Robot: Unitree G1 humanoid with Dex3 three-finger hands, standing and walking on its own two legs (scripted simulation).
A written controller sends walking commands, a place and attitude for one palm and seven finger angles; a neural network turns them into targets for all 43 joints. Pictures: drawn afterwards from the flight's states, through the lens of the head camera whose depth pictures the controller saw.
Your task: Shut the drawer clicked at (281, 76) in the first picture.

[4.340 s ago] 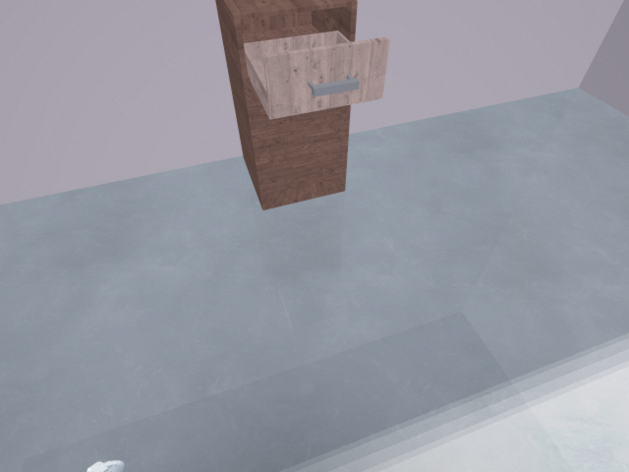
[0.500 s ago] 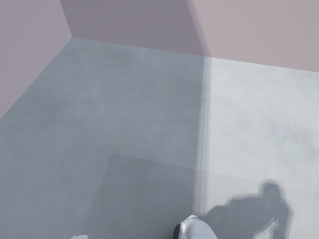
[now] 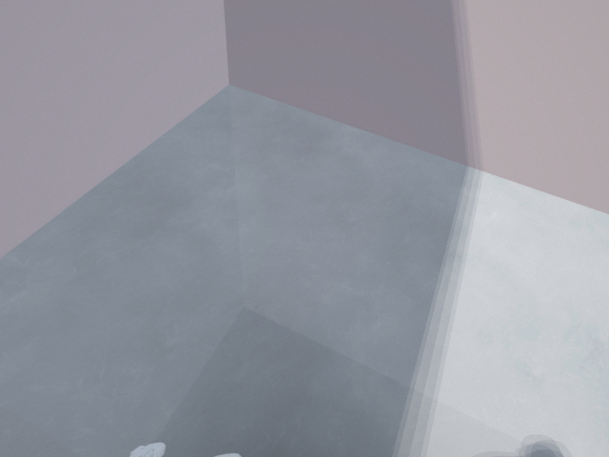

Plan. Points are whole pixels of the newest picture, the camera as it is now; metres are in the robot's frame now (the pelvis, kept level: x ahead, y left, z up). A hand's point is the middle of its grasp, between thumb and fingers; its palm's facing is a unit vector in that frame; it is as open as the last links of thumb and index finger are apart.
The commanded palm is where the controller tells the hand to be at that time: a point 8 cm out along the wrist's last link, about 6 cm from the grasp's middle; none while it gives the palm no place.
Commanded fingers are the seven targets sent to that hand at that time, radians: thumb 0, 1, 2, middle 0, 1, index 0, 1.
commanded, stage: turn to face it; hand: left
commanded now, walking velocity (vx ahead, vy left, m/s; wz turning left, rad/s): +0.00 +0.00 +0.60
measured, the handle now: out of the picture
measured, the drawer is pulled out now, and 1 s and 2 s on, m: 0.30 0.30 0.30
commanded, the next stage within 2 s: take the last steps up to it in 1.72 s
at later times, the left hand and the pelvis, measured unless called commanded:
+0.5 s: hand out of the picture +0.03 +0.19 -0.13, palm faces +0.30 -0.91 -0.29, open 7.4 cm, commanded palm none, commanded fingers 0.00 0.90 0.90 -0.20 -0.30 -0.20 -0.30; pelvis +0.00 -0.04 +0.01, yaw +16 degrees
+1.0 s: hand out of the picture -0.15 +0.17 -0.17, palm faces +0.61 -0.75 -0.26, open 7.4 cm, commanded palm none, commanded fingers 0.00 0.90 0.90 -0.20 -0.30 -0.20 -0.30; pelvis -0.04 -0.03 +0.01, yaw +35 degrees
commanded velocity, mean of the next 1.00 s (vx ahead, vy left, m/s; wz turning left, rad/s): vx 0.00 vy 0.00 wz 0.60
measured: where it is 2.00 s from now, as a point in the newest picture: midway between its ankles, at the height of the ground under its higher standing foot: outside the picture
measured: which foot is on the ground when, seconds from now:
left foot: down 0.00-0.50, up 0.52-0.92, down 0.94-1.00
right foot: up 0.00-0.48, down 0.50-0.94, up 0.96-1.00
